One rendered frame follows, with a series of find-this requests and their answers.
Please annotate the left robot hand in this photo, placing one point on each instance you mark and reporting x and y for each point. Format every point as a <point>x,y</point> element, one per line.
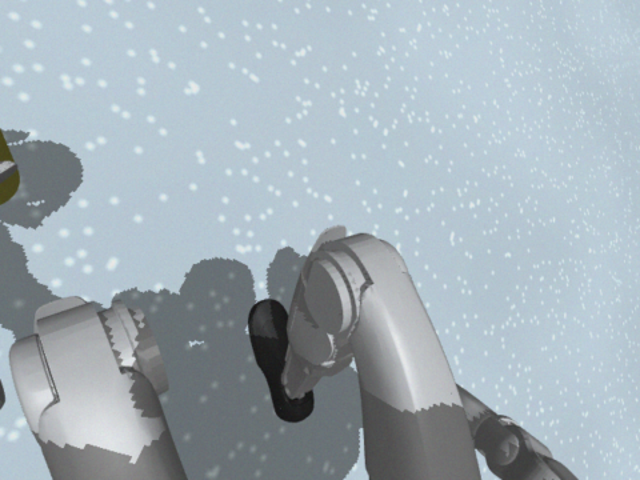
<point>7,168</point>

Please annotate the bottle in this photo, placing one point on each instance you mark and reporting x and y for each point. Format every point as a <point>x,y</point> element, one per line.
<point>10,186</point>

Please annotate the right robot arm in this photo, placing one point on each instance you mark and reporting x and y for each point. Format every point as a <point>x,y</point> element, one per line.
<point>513,454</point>

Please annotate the right robot foot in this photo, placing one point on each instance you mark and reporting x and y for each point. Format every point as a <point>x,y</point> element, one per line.
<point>267,324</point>

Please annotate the right robot hand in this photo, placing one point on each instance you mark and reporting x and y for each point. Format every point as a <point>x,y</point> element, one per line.
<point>476,411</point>

